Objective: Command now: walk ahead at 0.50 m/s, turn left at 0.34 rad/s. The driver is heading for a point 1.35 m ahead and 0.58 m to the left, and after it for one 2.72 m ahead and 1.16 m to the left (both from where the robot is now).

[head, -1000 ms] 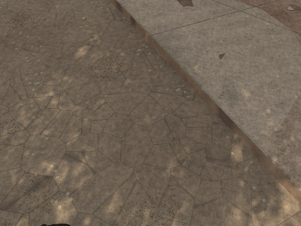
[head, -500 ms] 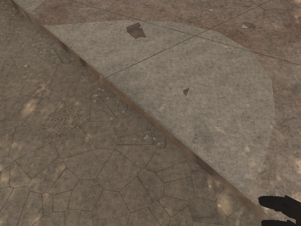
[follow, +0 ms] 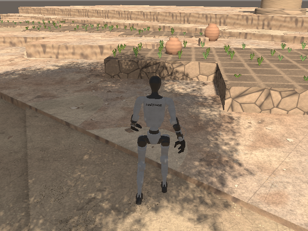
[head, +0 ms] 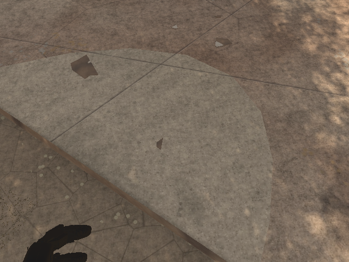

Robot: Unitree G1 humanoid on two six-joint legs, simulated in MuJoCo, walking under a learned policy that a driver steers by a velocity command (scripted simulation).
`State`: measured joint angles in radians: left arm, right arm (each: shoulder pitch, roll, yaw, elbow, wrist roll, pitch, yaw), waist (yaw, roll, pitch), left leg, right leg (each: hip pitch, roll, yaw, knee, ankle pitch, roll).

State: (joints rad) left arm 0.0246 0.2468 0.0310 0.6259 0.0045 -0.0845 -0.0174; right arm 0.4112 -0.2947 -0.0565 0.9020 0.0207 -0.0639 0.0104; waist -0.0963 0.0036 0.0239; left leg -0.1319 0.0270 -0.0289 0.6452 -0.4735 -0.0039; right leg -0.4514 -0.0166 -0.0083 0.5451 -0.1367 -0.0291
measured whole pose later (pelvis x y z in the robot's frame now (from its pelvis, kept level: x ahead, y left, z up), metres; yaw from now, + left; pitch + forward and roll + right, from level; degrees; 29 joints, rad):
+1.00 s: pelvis +0.49 +0.16 +0.01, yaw +33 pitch +4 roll -1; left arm 0.11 0.24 0.04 0.70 0.03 -0.09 0.00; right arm 0.36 -0.29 -0.08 0.74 0.00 -0.01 -0.01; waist -0.05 0.03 -0.03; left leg -0.33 -0.12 -0.15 0.95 -0.51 0.05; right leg -0.25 0.03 0.01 0.48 -0.29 -0.03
